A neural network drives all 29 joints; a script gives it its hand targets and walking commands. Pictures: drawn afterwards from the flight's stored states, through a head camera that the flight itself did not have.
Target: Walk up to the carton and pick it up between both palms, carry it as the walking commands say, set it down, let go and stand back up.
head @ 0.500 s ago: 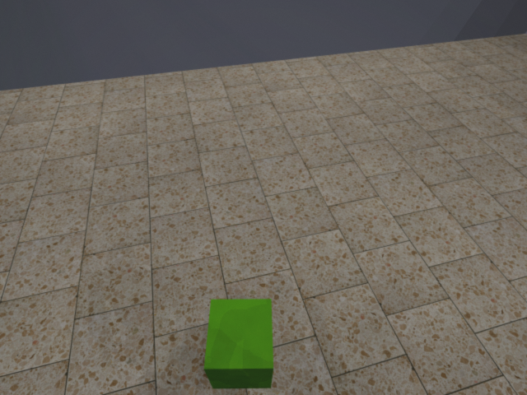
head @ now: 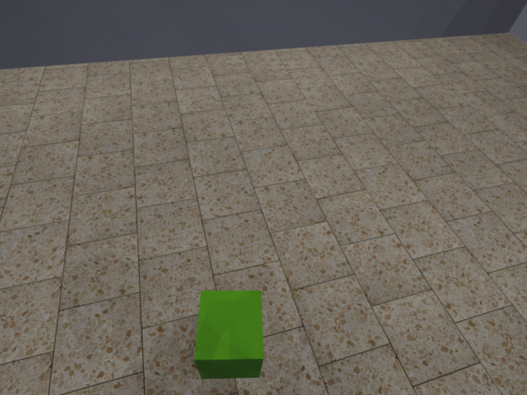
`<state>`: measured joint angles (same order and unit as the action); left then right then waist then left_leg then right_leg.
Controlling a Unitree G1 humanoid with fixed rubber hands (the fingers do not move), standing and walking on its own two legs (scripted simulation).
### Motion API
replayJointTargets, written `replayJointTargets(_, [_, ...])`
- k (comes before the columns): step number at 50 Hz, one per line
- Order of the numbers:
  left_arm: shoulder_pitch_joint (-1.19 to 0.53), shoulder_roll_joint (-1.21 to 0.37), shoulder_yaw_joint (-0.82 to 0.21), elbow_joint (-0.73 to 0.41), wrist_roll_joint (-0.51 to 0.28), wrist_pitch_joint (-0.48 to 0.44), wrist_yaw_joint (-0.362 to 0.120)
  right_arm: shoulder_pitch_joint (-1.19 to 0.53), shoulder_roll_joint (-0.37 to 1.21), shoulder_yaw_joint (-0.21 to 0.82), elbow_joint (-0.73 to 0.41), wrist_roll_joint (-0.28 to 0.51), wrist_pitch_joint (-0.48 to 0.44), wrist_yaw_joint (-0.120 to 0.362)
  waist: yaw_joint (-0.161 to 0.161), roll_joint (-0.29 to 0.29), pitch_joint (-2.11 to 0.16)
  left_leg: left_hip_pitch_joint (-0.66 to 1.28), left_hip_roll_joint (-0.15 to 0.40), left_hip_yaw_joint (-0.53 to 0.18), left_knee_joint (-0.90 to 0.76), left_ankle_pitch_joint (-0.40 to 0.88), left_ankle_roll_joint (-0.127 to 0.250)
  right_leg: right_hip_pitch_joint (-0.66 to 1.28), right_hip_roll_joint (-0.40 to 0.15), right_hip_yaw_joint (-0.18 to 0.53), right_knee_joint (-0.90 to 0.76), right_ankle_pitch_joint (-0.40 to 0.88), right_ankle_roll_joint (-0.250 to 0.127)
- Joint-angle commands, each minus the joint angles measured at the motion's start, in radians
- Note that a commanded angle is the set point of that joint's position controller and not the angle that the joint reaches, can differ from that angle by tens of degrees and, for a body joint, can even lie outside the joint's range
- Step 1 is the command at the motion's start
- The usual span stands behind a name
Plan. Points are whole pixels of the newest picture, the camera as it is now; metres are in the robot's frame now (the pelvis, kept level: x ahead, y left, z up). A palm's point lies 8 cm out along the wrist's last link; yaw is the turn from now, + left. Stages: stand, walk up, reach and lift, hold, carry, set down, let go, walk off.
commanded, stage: walk up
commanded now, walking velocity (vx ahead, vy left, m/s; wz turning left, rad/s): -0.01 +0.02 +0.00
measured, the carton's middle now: (230, 335) +0.41 +0.06 -0.65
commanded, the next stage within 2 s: stand in 0.20 s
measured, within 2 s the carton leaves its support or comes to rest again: neither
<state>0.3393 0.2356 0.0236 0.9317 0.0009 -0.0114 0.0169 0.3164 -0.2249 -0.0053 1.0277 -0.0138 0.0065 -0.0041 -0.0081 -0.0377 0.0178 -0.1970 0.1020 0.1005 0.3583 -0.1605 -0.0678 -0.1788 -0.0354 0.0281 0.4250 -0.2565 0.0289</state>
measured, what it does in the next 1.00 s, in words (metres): stands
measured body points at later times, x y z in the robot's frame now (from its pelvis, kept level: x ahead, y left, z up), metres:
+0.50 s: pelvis -0.01 +0.00 +0.00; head +0.01 +0.01 +0.45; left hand +0.01 +0.27 -0.14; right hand +0.02 -0.26 -0.14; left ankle +0.01 +0.16 -0.74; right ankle -0.02 -0.14 -0.74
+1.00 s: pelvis -0.01 +0.00 +0.00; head +0.00 +0.01 +0.45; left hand +0.02 +0.27 -0.14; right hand +0.02 -0.26 -0.14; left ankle +0.01 +0.16 -0.74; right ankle -0.02 -0.14 -0.74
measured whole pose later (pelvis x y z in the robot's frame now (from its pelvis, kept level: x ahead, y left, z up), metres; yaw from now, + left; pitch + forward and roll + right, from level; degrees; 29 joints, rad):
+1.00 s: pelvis -0.01 +0.00 +0.00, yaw +0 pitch +0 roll +1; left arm 0.33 0.26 0.02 0.94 0.00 -0.02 0.02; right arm 0.29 -0.24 -0.01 0.99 -0.02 -0.01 -0.01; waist 0.00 -0.02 -0.01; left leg -0.21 0.11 0.10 0.36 -0.15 -0.07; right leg -0.19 -0.03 0.03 0.43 -0.25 0.03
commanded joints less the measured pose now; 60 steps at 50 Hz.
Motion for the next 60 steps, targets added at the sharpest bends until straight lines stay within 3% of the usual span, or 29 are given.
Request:
replayJointTargets(1, [0.081,0.087,0.021,-0.035,0.003,-0.004,0.004,0.055,-0.112,-0.024,-0.038,0.007,-0.008,-0.010,0.013,0.044,-0.021,0.112,0.050,-0.041,-0.040,0.128,0.064,-0.070,-0.047,-0.017,-0.055,0.199,0.006])
replayJointTargets(2, [0.083,0.096,0.018,-0.027,-0.002,0.001,0.004,0.048,-0.128,-0.029,-0.032,0.011,-0.012,-0.007,0.008,0.125,0.017,0.087,0.055,-0.048,-0.059,0.140,0.059,-0.079,-0.046,-0.006,-0.045,0.171,0.002])
replayJointTargets(3, [0.073,0.093,0.016,-0.034,0.001,0.002,0.006,0.067,-0.119,-0.028,-0.031,0.007,-0.010,-0.005,0.010,0.085,-0.001,0.087,0.044,-0.045,-0.041,0.125,0.065,-0.074,-0.052,-0.024,-0.062,0.157,0.002])
replayJointTargets(4, [0.062,0.083,0.014,-0.034,-0.003,0.006,0.007,0.064,-0.124,-0.032,-0.027,0.009,-0.011,-0.006,0.003,0.126,0.044,0.068,0.051,-0.052,-0.052,0.128,0.062,-0.090,-0.052,-0.018,-0.056,0.145,0.005])
replayJointTargets(6, [0.067,0.086,0.011,-0.032,0.002,0.004,0.007,0.053,-0.115,-0.034,-0.038,0.005,-0.008,-0.007,0.009,0.046,0.039,0.093,0.048,-0.045,-0.047,0.130,0.054,-0.100,-0.044,-0.025,-0.064,0.153,0.013])
replayJointTargets(10, [0.063,0.068,0.004,-0.015,0.008,0.010,0.007,0.055,-0.081,-0.024,-0.040,0.001,-0.004,-0.009,-0.001,0.058,0.063,0.077,0.033,-0.051,-0.059,0.083,0.064,-0.096,-0.047,-0.026,-0.076,0.134,0.016])
replayJointTargets(13, [0.060,0.117,0.014,-0.025,0.002,-0.002,0.006,0.053,-0.123,-0.035,-0.056,0.003,-0.010,-0.008,0.004,-0.002,0.030,0.092,0.042,-0.043,-0.044,0.066,0.064,-0.119,-0.048,-0.025,-0.080,0.118,0.014])
replayJointTargets(15, [0.067,0.118,0.019,-0.028,0.005,-0.004,0.008,0.011,-0.133,-0.028,-0.054,0.002,-0.011,-0.008,0.005,0.037,0.022,0.086,0.042,-0.061,-0.058,0.007,0.075,-0.096,-0.042,-0.024,-0.082,0.104,0.014])
replayJointTargets(16, [0.044,0.106,0.008,-0.013,0.008,-0.008,0.008,0.023,-0.127,-0.029,-0.061,-0.001,-0.010,-0.005,0.006,-0.029,0.014,0.102,0.038,-0.060,-0.065,0.018,0.074,-0.108,-0.044,-0.021,-0.086,0.086,0.012])
replayJointTargets(18, [0.061,0.094,0.015,-0.016,0.003,-0.011,0.003,0.018,-0.123,-0.032,-0.070,-0.002,-0.018,-0.007,0.009,0.061,-0.007,0.103,0.041,-0.044,-0.047,0.032,0.080,-0.088,-0.040,-0.023,-0.079,0.114,0.013])
replayJointTargets(22, [0.029,0.118,0.019,-0.018,0.002,-0.015,0.001,-0.001,-0.111,-0.025,-0.057,-0.011,-0.020,-0.002,0.010,-0.005,0.018,0.073,0.038,-0.038,-0.038,0.005,0.066,-0.109,-0.052,-0.011,-0.090,0.091,0.006])
replayJointTargets(23, [0.054,0.115,0.017,-0.024,0.002,-0.013,-0.002,0.001,-0.127,-0.027,-0.068,-0.008,-0.021,0.000,0.004,0.080,-0.011,0.088,0.042,-0.024,-0.026,0.020,0.054,-0.130,-0.055,0.002,-0.089,0.082,0.000])
replayJointTargets(25, [0.044,0.118,0.015,-0.014,0.004,-0.013,0.004,0.000,-0.113,-0.021,-0.060,-0.007,-0.014,-0.004,0.005,0.006,0.043,0.062,0.034,-0.032,-0.025,-0.015,0.063,-0.142,-0.063,0.020,-0.115,0.063,-0.001])
replayJointTargets(29, [0.038,0.110,0.011,-0.017,0.012,-0.015,0.006,-0.001,-0.116,-0.024,-0.067,-0.007,-0.016,0.002,0.002,0.043,0.019,0.071,0.032,-0.039,-0.029,0.018,0.064,-0.131,-0.049,0.005,-0.080,0.096,0.005])
replayJointTargets(32, [0.057,0.118,0.016,-0.013,0.003,-0.016,0.005,0.009,-0.124,-0.022,-0.076,0.000,-0.012,-0.002,0.003,-0.038,0.017,0.075,0.040,-0.038,-0.021,0.008,0.063,-0.138,-0.054,0.007,-0.099,0.111,0.008])
replayJointTargets(37, [0.065,0.125,0.027,-0.031,-0.004,-0.019,0.004,-0.001,-0.138,-0.023,-0.069,0.001,-0.024,-0.002,0.015,0.054,0.001,0.063,0.057,-0.047,-0.047,0.026,0.063,-0.088,-0.049,0.001,-0.081,0.141,0.003])
replayJointTargets(42, [0.072,0.127,0.017,-0.017,0.005,-0.022,0.005,-0.010,-0.117,-0.028,-0.064,0.000,-0.020,-0.004,0.012,0.009,0.031,0.081,0.051,-0.043,-0.041,0.016,0.062,-0.155,-0.049,0.028,-0.086,0.101,-0.005])
replayJointTargets(46, [0.039,0.129,0.024,-0.035,-0.002,-0.014,0.003,0.034,-0.149,-0.025,-0.060,-0.003,-0.025,-0.003,0.006,0.096,-0.012,0.063,0.036,-0.039,-0.051,0.042,0.060,-0.081,-0.036,-0.009,-0.063,0.133,0.008])
replayJointTargets(48, [0.065,0.119,0.020,-0.023,0.001,-0.016,0.000,-0.005,-0.130,-0.024,-0.062,-0.004,-0.017,-0.004,0.016,0.023,0.025,0.080,0.049,-0.027,-0.050,0.005,0.058,-0.137,-0.036,-0.006,-0.082,0.098,0.017])
replayJointTargets(49, [0.077,0.133,0.018,-0.002,0.004,-0.021,0.004,-0.006,-0.136,-0.031,-0.063,0.002,-0.021,-0.001,0.020,0.056,0.000,0.104,0.052,-0.029,-0.052,0.028,0.062,-0.134,-0.038,0.005,-0.078,0.105,0.013])
replayJointTargets(50, [0.073,0.121,0.020,-0.012,0.006,-0.011,0.001,-0.011,-0.128,-0.027,-0.070,-0.004,-0.017,-0.004,0.010,0.025,-0.025,0.114,0.052,-0.017,-0.039,-0.001,0.064,-0.131,-0.038,-0.001,-0.076,0.121,0.006])
replayJointTargets(51, [-0.278,0.065,0.011,-0.363,-0.005,0.031,-0.025,-0.362,-0.123,-0.006,-0.421,0.072,0.031,0.022,-0.051,-0.035,-0.009,-0.092,-0.144,0.019,0.161,-0.266,0.101,-0.326,0.087,-0.069,-0.007,-0.237,-0.058])
replayJointTargets(52, [-0.538,0.081,-0.022,-0.550,-0.023,0.090,-0.016,-0.488,-0.125,-0.010,-0.557,0.091,0.073,0.010,-0.091,-0.077,0.054,-0.091,-0.148,0.023,0.204,-0.296,0.085,-0.354,0.073,-0.068,-0.024,-0.288,-0.038])
replayJointTargets(54, [-0.470,0.122,0.012,-0.497,-0.042,0.187,-0.037,-0.360,-0.136,0.024,-0.528,0.061,0.150,0.008,-0.067,-0.094,0.088,-0.013,-0.170,0.036,0.215,-0.287,0.077,-0.355,0.070,-0.099,-0.035,-0.368,-0.016])
replayJointTargets(56, [-0.405,0.135,0.056,-0.480,-0.036,0.287,-0.024,-0.374,-0.147,-0.007,-0.498,0.026,0.250,0.024,-0.023,0.071,0.052,-0.077,-0.133,-0.012,0.205,-0.244,0.067,-0.362,0.043,-0.082,0.037,-0.314,-0.052])
replayJointTargets(57, [-0.355,0.161,0.082,-0.436,-0.014,0.349,-0.014,-0.356,-0.174,-0.031,-0.497,-0.006,0.300,0.031,-0.013,-0.011,0.063,-0.025,-0.141,-0.007,0.215,-0.226,0.067,-0.408,0.033,-0.060,0.010,-0.321,-0.056])
replayJointTargets(58, [-0.333,0.185,0.093,-0.461,0.003,0.393,-0.013,-0.332,-0.149,-0.047,-0.500,-0.005,0.350,0.033,0.000,0.077,0.004,0.032,-0.144,-0.024,0.232,-0.170,0.042,-0.441,-0.008,-0.035,0.001,-0.282,-0.077])
replayJointTargets(59, [-0.278,0.157,0.098,-0.392,0.005,0.439,-0.008,-0.265,-0.119,-0.013,-0.384,0.021,0.387,0.040,0.014,0.037,0.087,-0.019,-0.168,-0.022,0.222,-0.178,0.048,-0.457,-0.008,-0.043,0.009,-0.284,-0.075])
replayJointTargets(60, [-0.161,0.119,0.105,-0.316,0.022,0.473,-0.003,-0.146,-0.096,-0.009,-0.309,0.018,0.417,0.048,0.031,0.073,0.057,0.018,-0.152,-0.047,0.217,-0.109,0.036,-0.457,-0.012,-0.035,0.016,-0.218,-0.085])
